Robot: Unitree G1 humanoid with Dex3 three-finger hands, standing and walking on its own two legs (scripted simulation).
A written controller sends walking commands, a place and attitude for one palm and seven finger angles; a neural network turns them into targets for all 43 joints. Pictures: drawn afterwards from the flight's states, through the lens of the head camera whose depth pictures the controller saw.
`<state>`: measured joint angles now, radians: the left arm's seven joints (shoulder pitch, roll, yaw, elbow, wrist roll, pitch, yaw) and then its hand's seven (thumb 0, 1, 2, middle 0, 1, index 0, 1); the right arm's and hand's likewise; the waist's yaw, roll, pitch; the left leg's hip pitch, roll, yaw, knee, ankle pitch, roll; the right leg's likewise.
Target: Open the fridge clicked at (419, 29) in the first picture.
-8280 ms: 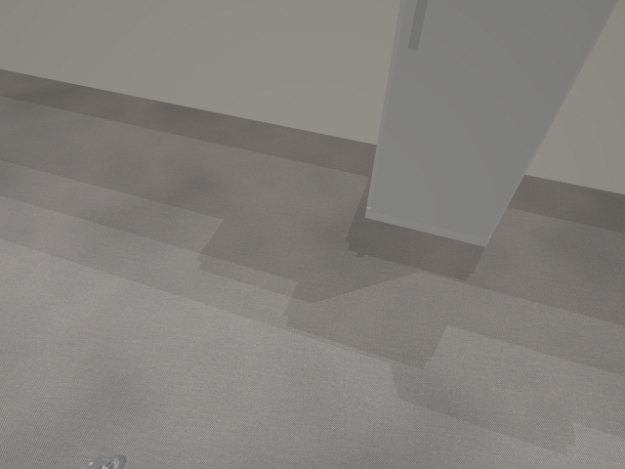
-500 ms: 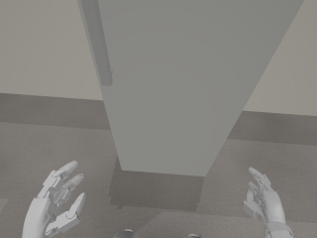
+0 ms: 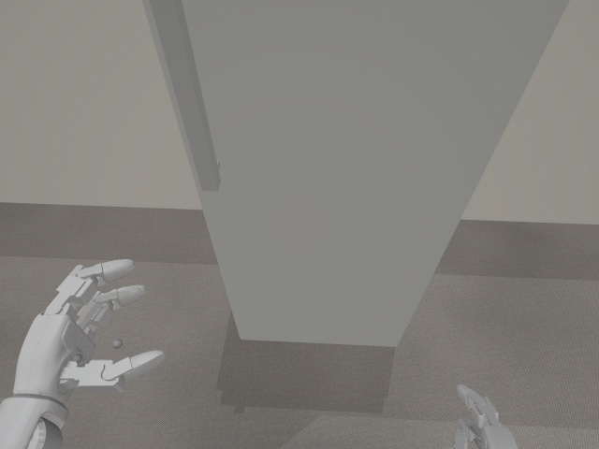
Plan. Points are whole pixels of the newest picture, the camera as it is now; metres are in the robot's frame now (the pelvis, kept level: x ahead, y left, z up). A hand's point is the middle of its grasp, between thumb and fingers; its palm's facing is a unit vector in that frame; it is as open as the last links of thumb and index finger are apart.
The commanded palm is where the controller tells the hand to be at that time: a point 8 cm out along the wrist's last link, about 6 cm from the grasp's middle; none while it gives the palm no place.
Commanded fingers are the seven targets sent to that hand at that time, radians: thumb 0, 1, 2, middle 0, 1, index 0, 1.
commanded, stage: raise the hand to about handle height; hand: left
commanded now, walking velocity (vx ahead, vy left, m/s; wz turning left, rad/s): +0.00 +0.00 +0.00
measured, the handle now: (186, 59) +0.51 +0.19 +0.27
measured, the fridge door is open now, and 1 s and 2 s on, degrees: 0 0 0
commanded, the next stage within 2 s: move the hooked fingers beside the handle in 1.18 s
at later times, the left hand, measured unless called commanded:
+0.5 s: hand (63, 266) +0.26 +0.26 +0.17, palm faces +0.09 -0.99 -0.07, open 13.8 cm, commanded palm +0.23 +0.31 +0.18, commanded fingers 0.00 -0.50 0.30 -0.30 -1.20 -0.30 -1.20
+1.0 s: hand (65, 233) +0.28 +0.26 +0.20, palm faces +0.09 -1.00 -0.05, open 13.9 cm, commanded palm +0.24 +0.31 +0.20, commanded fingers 0.00 -0.50 0.30 -0.30 -1.20 -0.30 -1.20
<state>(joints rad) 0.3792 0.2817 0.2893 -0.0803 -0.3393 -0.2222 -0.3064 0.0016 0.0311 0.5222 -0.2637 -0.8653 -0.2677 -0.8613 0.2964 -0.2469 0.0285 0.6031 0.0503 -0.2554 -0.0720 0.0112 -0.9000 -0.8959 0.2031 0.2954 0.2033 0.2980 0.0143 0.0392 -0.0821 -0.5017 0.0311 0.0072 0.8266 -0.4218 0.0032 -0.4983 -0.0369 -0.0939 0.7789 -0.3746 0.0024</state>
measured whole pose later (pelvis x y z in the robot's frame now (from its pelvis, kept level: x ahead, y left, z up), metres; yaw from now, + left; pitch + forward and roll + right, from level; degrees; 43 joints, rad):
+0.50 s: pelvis +0.00 +0.00 +0.02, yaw +1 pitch -1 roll -1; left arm 0.04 0.40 0.42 0.06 -0.35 0.03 -0.40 -0.01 -0.47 0.31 -0.30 -1.18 -0.30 -1.18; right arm 0.23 -0.25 0.08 0.60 0.07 -0.28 -0.11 0.01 -0.90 -0.90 0.20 0.30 0.20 0.30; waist 0.06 0.05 -0.03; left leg -0.26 0.02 0.00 0.61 -0.33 0.00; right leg -0.26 -0.03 -0.10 0.57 -0.29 0.00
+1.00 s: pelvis +0.00 -0.01 +0.03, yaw +0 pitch -2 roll +0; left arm -0.08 0.43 0.47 0.14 -0.34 0.12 -0.43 -0.02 -0.50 0.30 -0.30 -1.20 -0.31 -1.20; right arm 0.24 -0.28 0.06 0.60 0.08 -0.23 -0.11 0.01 -0.90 -0.90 0.20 0.29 0.20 0.30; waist 0.04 0.05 -0.02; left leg -0.20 0.03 0.01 0.53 -0.29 -0.01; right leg -0.22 -0.02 -0.09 0.51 -0.26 -0.01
